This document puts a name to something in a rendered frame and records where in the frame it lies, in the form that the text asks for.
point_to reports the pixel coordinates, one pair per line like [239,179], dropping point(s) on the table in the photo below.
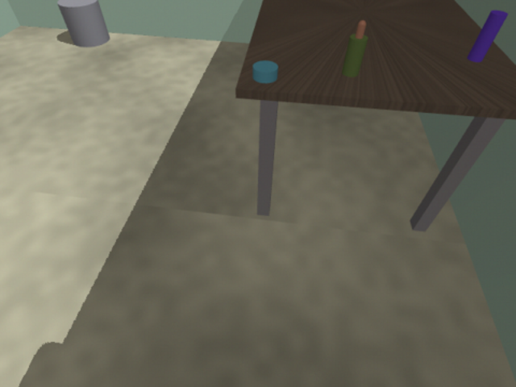
[415,60]

